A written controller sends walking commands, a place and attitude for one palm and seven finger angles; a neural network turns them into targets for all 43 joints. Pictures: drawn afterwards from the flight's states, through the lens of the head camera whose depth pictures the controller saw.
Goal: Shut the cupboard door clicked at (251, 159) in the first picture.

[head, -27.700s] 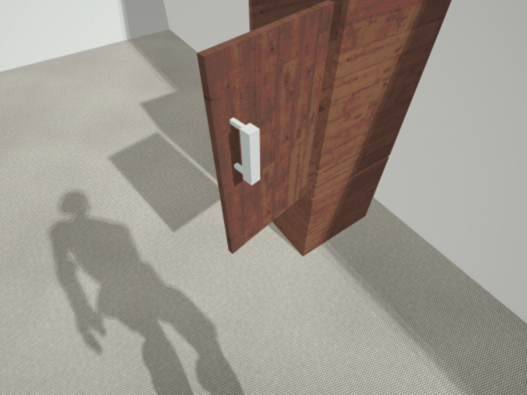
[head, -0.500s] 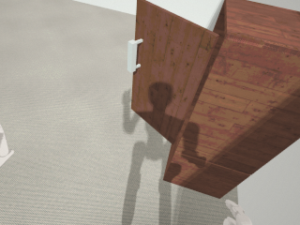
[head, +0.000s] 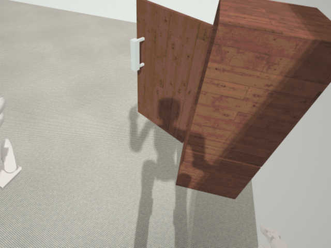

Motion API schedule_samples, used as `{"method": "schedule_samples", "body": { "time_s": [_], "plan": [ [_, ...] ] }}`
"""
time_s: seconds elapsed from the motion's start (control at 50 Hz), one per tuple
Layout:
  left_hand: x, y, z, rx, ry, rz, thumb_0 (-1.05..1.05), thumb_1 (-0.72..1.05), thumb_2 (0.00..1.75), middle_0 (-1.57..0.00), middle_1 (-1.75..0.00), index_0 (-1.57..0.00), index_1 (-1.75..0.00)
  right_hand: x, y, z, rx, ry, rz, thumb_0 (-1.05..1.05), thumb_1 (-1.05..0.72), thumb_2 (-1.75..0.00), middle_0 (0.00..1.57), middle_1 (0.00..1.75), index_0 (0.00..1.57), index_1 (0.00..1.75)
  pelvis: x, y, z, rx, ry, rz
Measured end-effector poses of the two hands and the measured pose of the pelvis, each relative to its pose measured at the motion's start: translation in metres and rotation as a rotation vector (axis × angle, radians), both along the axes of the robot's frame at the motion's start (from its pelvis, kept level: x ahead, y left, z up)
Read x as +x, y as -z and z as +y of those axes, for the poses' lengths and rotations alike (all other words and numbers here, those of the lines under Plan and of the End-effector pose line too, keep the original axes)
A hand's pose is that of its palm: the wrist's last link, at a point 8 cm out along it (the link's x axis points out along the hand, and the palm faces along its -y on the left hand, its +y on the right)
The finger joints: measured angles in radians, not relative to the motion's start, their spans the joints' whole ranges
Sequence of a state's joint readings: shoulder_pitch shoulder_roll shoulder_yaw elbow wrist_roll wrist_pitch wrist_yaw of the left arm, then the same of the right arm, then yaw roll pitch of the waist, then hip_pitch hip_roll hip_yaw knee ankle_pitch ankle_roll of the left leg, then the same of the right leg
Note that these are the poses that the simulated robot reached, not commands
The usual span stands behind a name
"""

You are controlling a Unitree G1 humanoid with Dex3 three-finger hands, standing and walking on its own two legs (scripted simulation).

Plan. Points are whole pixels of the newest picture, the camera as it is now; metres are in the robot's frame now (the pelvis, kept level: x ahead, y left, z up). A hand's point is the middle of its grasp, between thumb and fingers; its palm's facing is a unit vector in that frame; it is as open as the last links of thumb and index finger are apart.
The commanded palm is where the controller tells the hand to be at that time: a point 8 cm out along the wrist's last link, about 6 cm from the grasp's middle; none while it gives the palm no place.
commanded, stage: stop stepping back and stand still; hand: left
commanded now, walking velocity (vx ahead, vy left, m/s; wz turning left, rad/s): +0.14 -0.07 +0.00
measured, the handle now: (138, 53) +0.86 +0.16 +0.05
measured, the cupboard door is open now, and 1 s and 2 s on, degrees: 61 61 61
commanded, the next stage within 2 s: let the arm hang, fingers relaxed in 1.20 s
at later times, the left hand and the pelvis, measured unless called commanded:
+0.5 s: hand out of the picture +0.09 +0.30 +0.17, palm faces +0.52 -0.81 -0.28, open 7.5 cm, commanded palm +0.02 +0.33 +0.18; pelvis -0.11 +0.03 -0.01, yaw +1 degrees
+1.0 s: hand out of the picture +0.12 +0.29 +0.16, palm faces +0.45 -0.80 -0.41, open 7.5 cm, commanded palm +0.06 +0.33 +0.18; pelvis -0.08 +0.03 +0.00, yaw +0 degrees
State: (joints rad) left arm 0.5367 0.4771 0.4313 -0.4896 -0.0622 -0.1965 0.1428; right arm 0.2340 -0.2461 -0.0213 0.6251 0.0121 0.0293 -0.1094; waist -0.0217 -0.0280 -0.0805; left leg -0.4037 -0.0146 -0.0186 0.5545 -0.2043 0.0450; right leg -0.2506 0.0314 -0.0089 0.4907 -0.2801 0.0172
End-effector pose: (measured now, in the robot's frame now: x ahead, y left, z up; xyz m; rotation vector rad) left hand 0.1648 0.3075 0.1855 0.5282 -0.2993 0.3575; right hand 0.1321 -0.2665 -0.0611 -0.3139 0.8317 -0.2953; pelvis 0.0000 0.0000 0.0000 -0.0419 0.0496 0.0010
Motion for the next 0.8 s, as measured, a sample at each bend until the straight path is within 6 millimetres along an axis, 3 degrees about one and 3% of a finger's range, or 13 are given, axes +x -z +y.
{"method": "schedule_samples", "body": {
  "time_s": [0.1, 0.22, 0.34, 0.48, 0.58, 0.66, 0.8],
  "plan": [
    [-0.033, 0.012, 0.001, -0.056, -0.009, 0.071, 0.02, 0.89, 0.9, -0.21, -0.3, -0.2, -0.3, -0.042, -0.007, 0.012, 0.022, -0.009, -0.037, 0.01, -0.91, -0.9, 0.2, 0.3, 0.2, 0.3, -0.037, -0.005, 0.004, -0.015, 0.005, -0.014],
    [-0.084, -0.002, -0.013, -0.011, 0.013, 0.045, 0.02, 0.89, 0.9, -0.21, -0.3, -0.21, -0.3, -0.076, 0.0, 0.03, 0.08, -0.067, -0.083, 0.01, -0.91, -0.9, 0.2, 0.3, 0.2, 0.3, -0.074, -0.004, -0.002, 0.004, -0.011, -0.021],
    [-0.121, -0.005, 0.003, -0.058, -0.073, -0.037, 0.02, 0.89, 0.9, -0.21, -0.3, -0.21, -0.3, -0.105, 0.011, 0.037, 0.1, -0.078, -0.041, 0.01, -0.9, -0.9, 0.21, 0.3, 0.21, 0.3, -0.094, -0.003, 0.004, 0.016, 0.011, -0.049],
    [-0.117, 0.012, 0.028, -0.139, -0.11, -0.109, 0.02, 0.89, 0.9, -0.21, -0.3, -0.2, -0.3, -0.119, 0.016, 0.043, 0.041, -0.055, -0.069, 0.01, -0.9, -0.9, 0.21, 0.3, 0.21, 0.3, -0.111, 0.011, 0.027, 0.014, -0.026, -0.068],
    [-0.119, 0.0, 0.025, -0.055, -0.048, -0.047, 0.02, 0.89, 0.9, -0.21, -0.3, -0.2, -0.3, -0.129, 0.006, 0.062, 0.101, -0.045, -0.105, 0.01, -0.91, -0.9, 0.2, 0.3, 0.2, 0.3, -0.116, 0.0, 0.027, 0.023, -0.008, -0.076],
    [-0.125, -0.011, 0.019, 0.007, -0.034, -0.017, 0.02, 0.89, 0.9, -0.21, -0.3, -0.2, -0.3, -0.131, 0.008, 0.072, 0.145, -0.068, -0.078, 0.01, -0.91, -0.9, 0.2, 0.3, 0.21, 0.3, -0.112, -0.006, 0.025, 0.003, 0.0, -0.071],
    [-0.118, 0.004, 0.019, -0.022, -0.118, 0.031, 0.02, 0.89, 0.9, -0.21, -0.3, -0.21, -0.3, -0.117, 0.033, 0.062, 0.166, -0.087, -0.018, 0.01, -0.9, -0.9, 0.21, 0.3, 0.21, 0.3, -0.103, 0.004, 0.02, 0.009, -0.004, -0.065]
  ]
}}
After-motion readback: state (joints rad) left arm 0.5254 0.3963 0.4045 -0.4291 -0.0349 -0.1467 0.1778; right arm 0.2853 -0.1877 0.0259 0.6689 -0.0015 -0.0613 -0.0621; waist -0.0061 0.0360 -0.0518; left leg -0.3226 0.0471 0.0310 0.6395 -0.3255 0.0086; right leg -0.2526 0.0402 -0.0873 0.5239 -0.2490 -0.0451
